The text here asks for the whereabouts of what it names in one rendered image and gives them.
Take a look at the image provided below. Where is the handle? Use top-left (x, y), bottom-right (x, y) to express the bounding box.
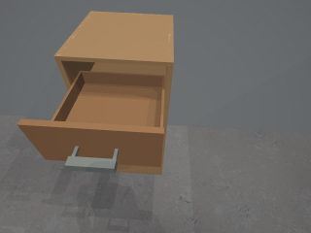
top-left (64, 146), bottom-right (119, 174)

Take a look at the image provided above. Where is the drawer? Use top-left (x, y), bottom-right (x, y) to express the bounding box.
top-left (17, 70), bottom-right (165, 167)

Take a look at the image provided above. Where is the cabinet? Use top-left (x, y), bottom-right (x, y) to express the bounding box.
top-left (53, 11), bottom-right (174, 175)

